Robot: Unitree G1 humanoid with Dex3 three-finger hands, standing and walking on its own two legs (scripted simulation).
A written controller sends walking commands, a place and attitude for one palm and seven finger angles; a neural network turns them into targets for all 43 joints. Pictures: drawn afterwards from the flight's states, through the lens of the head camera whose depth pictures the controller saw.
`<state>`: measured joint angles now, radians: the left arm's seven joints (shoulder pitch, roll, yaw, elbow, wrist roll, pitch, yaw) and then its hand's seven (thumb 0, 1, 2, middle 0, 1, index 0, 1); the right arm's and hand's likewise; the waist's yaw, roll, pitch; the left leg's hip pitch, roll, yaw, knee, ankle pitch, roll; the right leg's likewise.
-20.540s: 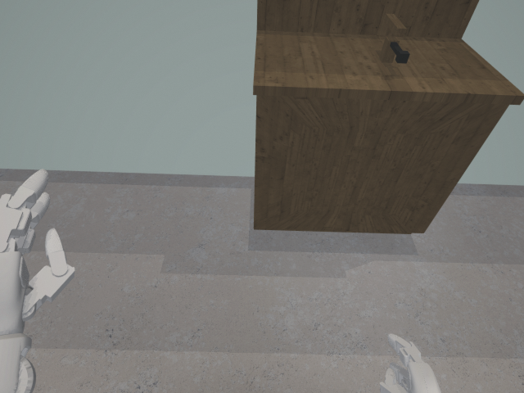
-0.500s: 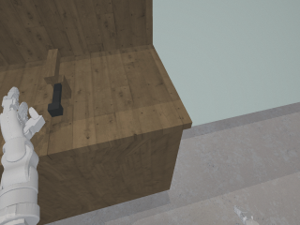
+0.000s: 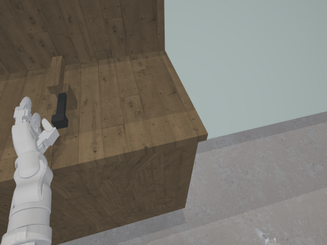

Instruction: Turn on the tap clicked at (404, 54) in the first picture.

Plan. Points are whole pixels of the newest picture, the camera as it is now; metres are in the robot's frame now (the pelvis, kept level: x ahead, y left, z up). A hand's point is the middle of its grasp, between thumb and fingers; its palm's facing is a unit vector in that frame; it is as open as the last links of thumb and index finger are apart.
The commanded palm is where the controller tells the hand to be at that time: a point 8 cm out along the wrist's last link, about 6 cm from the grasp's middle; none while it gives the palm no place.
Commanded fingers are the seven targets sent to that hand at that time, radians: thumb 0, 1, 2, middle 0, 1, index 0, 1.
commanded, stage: push the lever round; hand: left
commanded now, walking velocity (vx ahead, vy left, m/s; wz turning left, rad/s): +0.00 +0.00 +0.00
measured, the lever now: (60, 121) +0.38 +0.28 +0.11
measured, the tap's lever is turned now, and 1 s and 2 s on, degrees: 0 21 50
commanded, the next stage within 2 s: none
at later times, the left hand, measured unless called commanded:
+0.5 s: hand (64, 132) +0.34 +0.26 +0.11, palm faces +0.57 -0.82 -0.06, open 7.7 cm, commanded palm +0.30 +0.29 +0.10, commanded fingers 0.00 0.90 0.90 -0.15 -0.15 -0.15 -0.15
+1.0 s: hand (81, 127) +0.36 +0.22 +0.11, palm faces +0.67 -0.74 -0.07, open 7.6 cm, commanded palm +0.32 +0.25 +0.10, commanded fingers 0.00 0.90 0.90 -0.15 -0.15 -0.15 -0.15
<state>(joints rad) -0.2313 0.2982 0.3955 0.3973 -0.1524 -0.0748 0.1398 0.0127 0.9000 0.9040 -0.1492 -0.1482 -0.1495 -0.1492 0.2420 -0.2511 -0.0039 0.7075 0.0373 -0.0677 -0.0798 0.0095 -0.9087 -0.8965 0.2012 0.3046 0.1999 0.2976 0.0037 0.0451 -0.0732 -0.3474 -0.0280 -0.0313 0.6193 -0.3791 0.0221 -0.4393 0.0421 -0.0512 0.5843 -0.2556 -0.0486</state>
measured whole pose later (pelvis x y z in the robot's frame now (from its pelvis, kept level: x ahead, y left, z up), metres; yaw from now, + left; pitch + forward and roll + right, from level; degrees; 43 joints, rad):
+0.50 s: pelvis -0.01 +0.00 +0.00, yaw +1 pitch +5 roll +0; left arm -0.24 0.21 0.31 0.34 -0.11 -0.05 0.30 0.02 0.93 0.92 -0.15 -0.15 -0.15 -0.15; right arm 0.20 -0.24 0.00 0.71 0.02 -0.05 -0.07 0.01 -0.91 -0.90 0.20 0.30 0.20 0.30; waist 0.01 0.04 -0.07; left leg -0.35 -0.04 -0.04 0.63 -0.37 0.02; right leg -0.44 0.03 -0.06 0.59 -0.25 -0.05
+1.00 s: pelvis -0.02 -0.01 +0.00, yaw +1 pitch +5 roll +0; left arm -0.37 0.12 0.24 0.42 -0.03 0.00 0.53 0.00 0.93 0.93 -0.15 -0.15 -0.15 -0.15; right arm 0.16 -0.22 0.00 0.73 -0.01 0.00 -0.08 0.01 -0.91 -0.90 0.20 0.30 0.20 0.30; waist 0.01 0.04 -0.07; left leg -0.37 -0.03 -0.05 0.63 -0.36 0.01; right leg -0.45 0.03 -0.07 0.60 -0.24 -0.06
